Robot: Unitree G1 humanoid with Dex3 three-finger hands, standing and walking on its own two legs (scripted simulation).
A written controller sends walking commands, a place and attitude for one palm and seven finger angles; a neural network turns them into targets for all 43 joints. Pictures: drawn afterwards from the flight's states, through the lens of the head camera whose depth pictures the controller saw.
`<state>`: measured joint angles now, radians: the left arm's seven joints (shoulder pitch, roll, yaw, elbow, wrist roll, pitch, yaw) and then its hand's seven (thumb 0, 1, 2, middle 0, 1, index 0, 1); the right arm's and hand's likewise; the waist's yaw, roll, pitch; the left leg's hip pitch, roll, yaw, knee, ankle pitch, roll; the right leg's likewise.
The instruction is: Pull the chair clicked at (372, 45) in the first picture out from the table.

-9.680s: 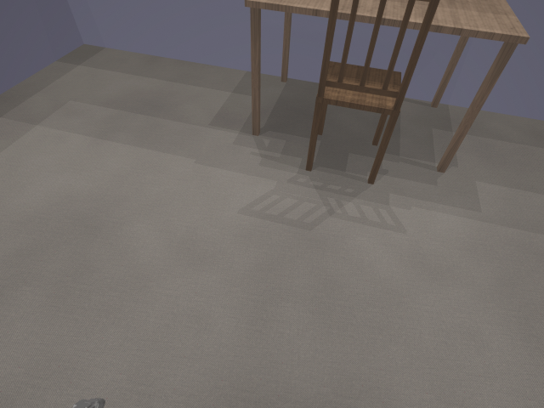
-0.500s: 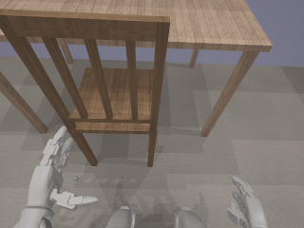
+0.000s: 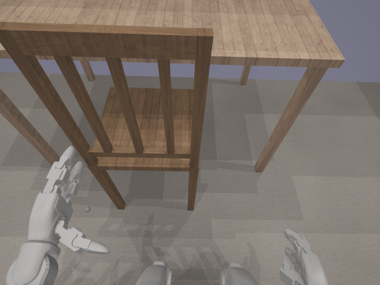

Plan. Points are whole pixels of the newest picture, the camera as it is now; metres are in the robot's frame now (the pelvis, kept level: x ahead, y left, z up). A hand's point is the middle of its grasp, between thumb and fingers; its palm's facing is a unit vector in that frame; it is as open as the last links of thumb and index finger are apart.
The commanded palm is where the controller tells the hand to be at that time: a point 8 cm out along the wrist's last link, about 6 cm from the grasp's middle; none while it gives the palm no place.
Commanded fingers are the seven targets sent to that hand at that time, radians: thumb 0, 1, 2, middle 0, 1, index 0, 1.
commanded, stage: raise the hand toward the chair's back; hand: left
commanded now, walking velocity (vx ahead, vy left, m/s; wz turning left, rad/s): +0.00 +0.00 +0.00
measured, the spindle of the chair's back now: (129, 114) +0.50 +0.18 +0.02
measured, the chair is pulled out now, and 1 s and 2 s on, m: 0.00 0.00 0.00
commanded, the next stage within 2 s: aim the fingers beside a spindle in 0.44 s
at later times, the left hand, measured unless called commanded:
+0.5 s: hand (91, 211) +0.24 +0.20 +0.05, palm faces +0.05 -1.00 -0.06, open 16.9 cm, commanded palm +0.22 +0.26 +0.05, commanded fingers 0.00 -0.50 0.30 -0.06 -0.08 -0.06 -0.08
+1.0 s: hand (106, 197) +0.28 +0.19 +0.03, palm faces +0.04 -1.00 -0.04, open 16.9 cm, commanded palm +0.26 +0.24 +0.03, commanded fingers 0.00 -0.50 0.30 -0.06 -0.08 -0.06 -0.08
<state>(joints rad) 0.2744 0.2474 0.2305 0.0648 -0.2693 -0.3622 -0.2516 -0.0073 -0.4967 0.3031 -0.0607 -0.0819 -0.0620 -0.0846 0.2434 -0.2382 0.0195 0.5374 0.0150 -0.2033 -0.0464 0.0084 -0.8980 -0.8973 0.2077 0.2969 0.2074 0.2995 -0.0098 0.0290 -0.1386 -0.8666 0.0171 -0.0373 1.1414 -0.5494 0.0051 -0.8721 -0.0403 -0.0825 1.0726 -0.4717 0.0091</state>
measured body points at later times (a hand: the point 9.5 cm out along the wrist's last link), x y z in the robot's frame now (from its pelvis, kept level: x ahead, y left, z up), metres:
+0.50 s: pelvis +0.00 -0.01 +0.00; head +0.07 +0.00 +0.45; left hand +0.24 +0.25 +0.05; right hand +0.18 -0.24 -0.08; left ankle +0.00 +0.11 -0.66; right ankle +0.03 -0.13 -0.66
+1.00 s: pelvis -0.01 -0.01 -0.01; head +0.08 +0.00 +0.43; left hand +0.27 +0.24 +0.03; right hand +0.16 -0.25 -0.10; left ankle +0.00 +0.11 -0.66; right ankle +0.03 -0.13 -0.66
